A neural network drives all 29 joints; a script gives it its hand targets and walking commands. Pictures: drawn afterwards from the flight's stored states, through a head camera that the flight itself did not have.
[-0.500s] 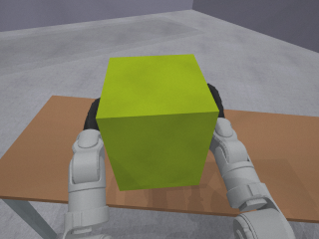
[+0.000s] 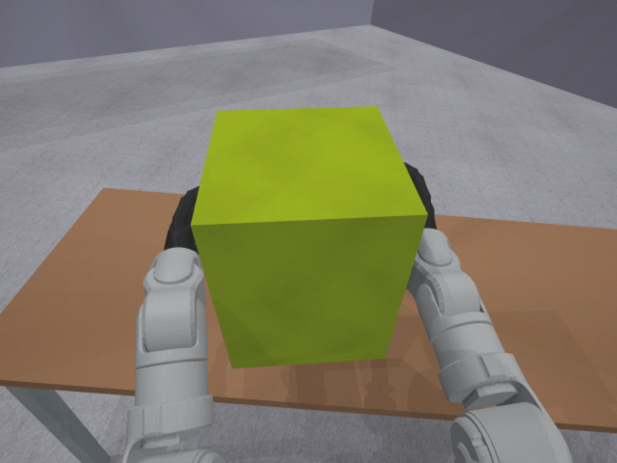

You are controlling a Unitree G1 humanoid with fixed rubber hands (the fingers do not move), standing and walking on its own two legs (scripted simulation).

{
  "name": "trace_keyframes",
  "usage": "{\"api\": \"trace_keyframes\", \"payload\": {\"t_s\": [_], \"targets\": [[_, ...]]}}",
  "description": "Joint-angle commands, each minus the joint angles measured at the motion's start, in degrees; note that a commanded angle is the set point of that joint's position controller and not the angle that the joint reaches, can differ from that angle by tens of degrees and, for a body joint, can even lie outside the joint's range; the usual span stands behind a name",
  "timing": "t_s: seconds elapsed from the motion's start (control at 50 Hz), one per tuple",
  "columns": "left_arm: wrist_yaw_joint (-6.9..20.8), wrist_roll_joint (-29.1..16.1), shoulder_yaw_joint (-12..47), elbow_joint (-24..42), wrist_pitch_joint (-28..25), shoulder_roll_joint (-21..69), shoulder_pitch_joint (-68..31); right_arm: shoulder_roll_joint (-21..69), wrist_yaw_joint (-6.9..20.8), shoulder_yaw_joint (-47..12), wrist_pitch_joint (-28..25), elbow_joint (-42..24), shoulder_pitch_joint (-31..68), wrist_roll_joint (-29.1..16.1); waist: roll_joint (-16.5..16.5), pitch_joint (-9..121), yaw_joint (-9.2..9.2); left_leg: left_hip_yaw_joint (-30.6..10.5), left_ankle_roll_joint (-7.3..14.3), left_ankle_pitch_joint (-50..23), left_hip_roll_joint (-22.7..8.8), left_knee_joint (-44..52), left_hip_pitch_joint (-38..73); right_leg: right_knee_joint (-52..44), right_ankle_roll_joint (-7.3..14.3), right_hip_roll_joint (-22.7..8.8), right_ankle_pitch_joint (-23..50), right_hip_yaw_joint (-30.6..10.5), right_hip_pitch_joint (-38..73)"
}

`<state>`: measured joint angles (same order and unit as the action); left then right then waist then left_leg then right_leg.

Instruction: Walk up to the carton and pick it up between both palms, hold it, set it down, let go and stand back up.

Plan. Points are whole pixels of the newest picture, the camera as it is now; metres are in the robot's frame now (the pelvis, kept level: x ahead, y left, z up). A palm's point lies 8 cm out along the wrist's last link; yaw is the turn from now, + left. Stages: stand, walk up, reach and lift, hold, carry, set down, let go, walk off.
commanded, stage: hold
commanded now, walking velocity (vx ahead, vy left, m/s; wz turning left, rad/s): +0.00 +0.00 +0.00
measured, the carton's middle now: (303, 239) +0.36 +0.00 +0.16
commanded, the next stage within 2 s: none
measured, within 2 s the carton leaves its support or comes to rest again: neither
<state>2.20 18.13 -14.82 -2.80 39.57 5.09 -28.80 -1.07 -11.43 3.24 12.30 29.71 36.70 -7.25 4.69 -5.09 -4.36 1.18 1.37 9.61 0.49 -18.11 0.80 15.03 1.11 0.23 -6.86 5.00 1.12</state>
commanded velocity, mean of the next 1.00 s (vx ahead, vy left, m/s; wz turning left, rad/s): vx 0.00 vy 0.00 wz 0.00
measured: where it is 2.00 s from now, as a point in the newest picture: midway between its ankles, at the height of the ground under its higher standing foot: outside the picture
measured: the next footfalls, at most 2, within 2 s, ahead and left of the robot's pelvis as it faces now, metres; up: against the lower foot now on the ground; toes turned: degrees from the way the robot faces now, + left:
none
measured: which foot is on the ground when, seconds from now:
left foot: down 0.00-1.00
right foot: down 0.00-1.00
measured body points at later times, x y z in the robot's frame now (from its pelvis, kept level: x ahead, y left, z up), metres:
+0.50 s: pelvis +0.00 +0.00 +0.00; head -0.03 +0.03 +0.45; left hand +0.37 +0.15 +0.15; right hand +0.38 -0.15 +0.18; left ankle +0.02 +0.10 -0.75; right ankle +0.03 -0.11 -0.75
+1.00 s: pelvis +0.00 +0.00 +0.00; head -0.03 +0.03 +0.45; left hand +0.37 +0.15 +0.15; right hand +0.38 -0.15 +0.18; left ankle +0.02 +0.10 -0.75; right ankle +0.03 -0.11 -0.75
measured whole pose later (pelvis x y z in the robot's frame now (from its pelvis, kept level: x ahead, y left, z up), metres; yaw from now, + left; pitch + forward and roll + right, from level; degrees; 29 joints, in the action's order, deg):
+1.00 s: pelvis +0.00 +0.00 +0.00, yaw +0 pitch -9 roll -1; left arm 2.0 18.3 -15.1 -3.6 39.6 5.1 -29.0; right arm -0.7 -11.2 3.8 12.1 31.0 37.3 -6.7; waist 4.4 -5.0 -4.5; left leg 0.8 1.4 9.5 0.6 -17.8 0.9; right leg 14.6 1.1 0.3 -6.8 5.2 1.4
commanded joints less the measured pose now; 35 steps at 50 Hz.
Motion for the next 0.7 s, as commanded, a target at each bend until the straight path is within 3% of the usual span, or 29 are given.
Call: {"api": "trace_keyframes", "payload": {"t_s": [0.0, 0.02, 0.06, 0.08, 0.1, 0.12, 0.14, 0.16, 0.18, 0.2, 0.22, 0.24, 0.26, 0.28, 0.3, 0.32, 0.34, 0.38, 0.4, 0.42, 0.44, 0.46, 0.48, 0.5, 0.58, 0.64, 0.68], "targets": [[5.9, -7.4, 28.1, 3.8, -3.4, 26.3, -41.1, 31.8, 6.1, -20.3, -1.6, -10.2, 38.0, -2.1, -5.7, 19.3, -1.49, -0.1, -1.9, -8.3, 0.7, 2.8, 1.7, -1.6, -2.5, 1.5, 3.7, 0.8, 2.3], [5.6, -7.0, 27.7, 4.7, -3.3, 27.5, -40.2, 32.4, 6.4, -20.7, -2.3, -11.8, 38.3, -2.5, -6.2, 20.9, -0.03, 0.1, -2.1, -9.6, 0.4, 3.0, 2.8, -1.2, -2.4, 1.6, 4.0, 1.0, 2.2], [5.5, -8.2, 28.8, 5.5, -3.9, 27.8, -39.4, 32.8, 6.2, -21.3, -2.5, -14.5, 37.7, -2.8, -4.3, 23.6, -1.17, 0.1, -2.4, -11.4, 1.2, 2.3, 3.3, -0.9, -2.6, 1.6, 7.1, 1.1, 4.3], [5.8, -7.1, 26.7, 2.3, -3.6, 27.3, -38.2, 32.3, 6.3, -21.5, -1.9, -13.5, 37.7, -2.8, -3.6, 21.8, -0.23, -0.4, -2.1, -12.0, 1.0, 2.6, 3.8, -1.7, -3.0, 1.9, 6.9, 0.8, 4.2], [5.7, -7.6, 27.6, 5.2, -3.9, 27.5, -38.7, 33.0, 5.9, -22.1, -2.6, -16.0, 39.1, -2.9, -4.2, 24.3, 0.00, 0.2, -2.2, -13.6, 1.1, 2.1, 4.9, -1.0, -3.0, 2.2, 8.1, 0.9, 5.0], [5.7, -8.0, 28.0, 4.9, -3.9, 27.1, -40.4, 32.5, 6.1, -21.8, -2.2, -13.4, 38.8, -3.0, -5.2, 22.5, -0.67, -0.4, -2.3, -12.2, 0.9, 2.1, 4.1, -1.6, -2.7, 2.0, 6.2, 0.9, 3.2], [5.5, -7.1, 27.4, 3.0, -3.6, 27.1, -39.4, 32.4, 6.3, -21.9, -2.1, -13.1, 38.5, -2.6, -4.9, 20.9, 0.12, 0.1, -2.3, -11.8, 1.0, 2.3, 4.4, -1.4, -2.7, 1.7, 5.5, 1.1, 2.8], [5.3, -7.5, 27.9, 3.2, -4.0, 28.2, -39.5, 32.1, 6.5, -20.6, -1.7, -10.1, 35.7, -2.1, -5.9, 20.5, -1.36, -0.1, -2.4, -11.2, 0.8, 2.6, 4.3, -1.8, -2.6, 1.8, 4.7, 0.8, 2.7], [5.3, -7.7, 29.1, 5.5, -4.4, 28.0, -41.2, 33.7, 6.6, -20.9, -2.0, -11.5, 36.6, -2.4, -5.3, 22.0, -1.16, -0.1, -2.5, -11.1, 1.3, 2.4, 3.8, -1.1, -2.7, 1.4, 6.4, 0.6, 3.6], [5.3, -8.2, 27.8, 6.1, -4.6, 27.4, -39.1, 33.9, 6.3, -22.7, -2.7, -15.1, 37.1, -3.2, -3.6, 24.9, 1.03, 0.1, -1.9, -13.5, 1.3, 2.2, 3.5, -0.3, -3.1, 1.8, 10.4, 0.4, 5.3], [5.7, -7.0, 27.5, 3.1, -3.7, 26.9, -37.0, 32.5, 5.9, -21.5, -1.8, -12.4, 35.3, -2.3, -5.1, 22.6, -1.70, 0.2, -2.5, -14.2, 1.3, 1.8, 5.0, -0.6, -3.2, 1.4, 10.8, 0.9, 4.3], [6.1, -6.6, 25.9, 3.7, -3.7, 26.1, -38.6, 32.3, 5.9, -21.7, -1.4, -11.5, 35.6, -2.5, -4.8, 21.1, -0.53, 0.2, -1.9, -13.1, 1.5, 2.2, 4.0, -1.1, -3.1, 1.4, 8.9, 0.7, 4.8], [5.9, -9.3, 29.0, 8.9, -4.5, 27.9, -39.8, 33.9, 5.8, -23.0, -2.6, -15.7, 37.5, -3.7, -5.0, 25.6, -0.30, 0.3, -2.6, -16.6, 1.3, 1.1, 4.4, -0.2, -3.1, 2.2, 11.7, 1.0, 5.7], [6.0, -7.6, 27.8, 6.3, -4.4, 26.4, -39.2, 33.6, 5.5, -23.0, -1.9, -13.5, 35.0, -3.1, -4.8, 23.4, -1.56, 0.3, -2.5, -16.2, 1.8, 1.4, 5.2, -0.7, -3.3, 1.6, 12.3, 0.6, 6.0], [6.3, -6.3, 26.1, 4.0, -3.8, 25.7, -36.3, 32.7, 5.4, -24.1, -1.8, -14.6, 35.5, -3.2, -4.8, 21.1, 0.25, 0.3, -1.9, -16.1, 1.4, 1.5, 5.1, -1.1, -3.4, 1.2, 12.3, 0.0, 6.2], [6.1, -9.0, 28.6, 6.9, -4.3, 27.5, -37.0, 33.5, 5.2, -24.1, -2.9, -18.2, 37.6, -3.8, -3.9, 25.0, -0.23, 0.1, -2.4, -16.6, 1.5, 1.1, 4.0, -0.1, -3.1, 2.2, 13.0, 0.7, 6.3], [6.2, -7.6, 27.0, 5.5, -4.4, 25.4, -37.4, 33.6, 5.1, -24.0, -2.4, -17.4, 36.7, -3.6, -3.4, 22.7, 0.13, 0.2, -1.9, -15.0, 1.9, 1.6, 3.4, -0.6, -3.8, 1.3, 13.7, 0.0, 6.6], [6.1, -7.6, 27.3, 6.9, -4.2, 25.8, -39.6, 33.1, 5.3, -23.6, -2.0, -13.7, 36.6, -3.5, -3.8, 21.8, -0.37, 0.4, -2.1, -12.4, 1.4, 2.1, 3.4, -0.9, -3.2, 1.7, 9.4, 1.0, 5.0], [6.0, -7.3, 27.5, 5.1, -4.2, 25.9, -39.8, 32.9, 5.5, -22.6, -2.2, -14.9, 37.5, -2.8, -4.1, 20.6, -0.11, 0.6, -1.8, -10.9, 1.6, 2.6, 2.6, -1.1, -3.4, 1.4, 7.9, 0.6, 4.0], [6.0, -8.1, 29.0, 4.8, -4.1, 27.0, -39.3, 33.1, 5.3, -22.3, -2.6, -17.3, 38.2, -2.6, -4.4, 23.5, -1.14, 0.3, -1.9, -11.2, 1.4, 1.9, 2.8, -0.8, -3.1, 1.3, 9.2, 1.0, 5.1], [6.0, -8.2, 28.2, 6.4, -4.0, 26.4, -39.6, 32.7, 5.4, -22.7, -2.0, -15.8, 36.6, -2.7, -3.7, 22.5, -0.78, 0.1, -1.8, -11.6, 1.1, 2.4, 2.9, -1.2, -3.1, 1.5, 9.1, 0.5, 5.0], [5.8, -8.3, 29.4, 6.7, -4.3, 27.3, -39.6, 32.9, 5.5, -22.3, -2.5, -15.7, 36.2, -3.0, -5.7, 22.4, -1.25, 0.6, -2.2, -13.5, 1.3, 2.0, 4.3, -1.0, -3.2, 1.4, 9.8, 0.7, 4.6], [6.1, -6.7, 26.7, 2.6, -3.6, 25.6, -38.8, 32.1, 5.5, -21.7, -1.5, -12.8, 36.2, -2.8, -6.1, 19.9, -1.30, 0.2, -2.0, -10.6, 1.5, 2.6, 3.4, -1.3, -3.4, 1.0, 8.5, 0.0, 4.1], [6.5, -6.5, 26.5, 3.4, -4.1, 25.9, -39.5, 33.1, 5.4, -21.8, -1.5, -12.1, 35.4, -1.4, -5.0, 19.2, -1.52, 0.5, -1.5, -8.9, 1.4, 3.0, 2.4, -1.8, -3.4, 1.2, 7.1, 0.4, 4.7], [6.1, -7.5, 27.6, 5.9, -3.7, 26.5, -37.1, 32.0, 5.7, -21.9, -2.4, -15.0, 35.9, -3.0, -5.8, 24.1, -0.80, -0.2, -2.4, -15.5, 0.9, 1.7, 5.0, -0.9, -2.9, 1.8, 10.3, 0.6, 4.5], [5.9, -7.5, 27.2, 3.5, -4.4, 26.2, -40.3, 33.0, 5.9, -22.4, -2.6, -14.5, 38.9, -2.4, -4.4, 22.2, 0.01, 0.6, -1.7, -11.0, 1.4, 2.3, 3.0, -1.4, -3.2, 1.6, 6.6, 0.7, 3.6], [5.9, -6.9, 27.5, 4.0, -3.7, 26.5, -37.8, 32.1, 6.2, -21.7, -2.6, -11.9, 36.6, -2.5, -5.6, 21.2, -0.69, 0.4, -2.3, -13.1, 0.8, 2.2, 4.4, -1.0, -2.6, 1.6, 7.0, 1.4, 4.3]]}}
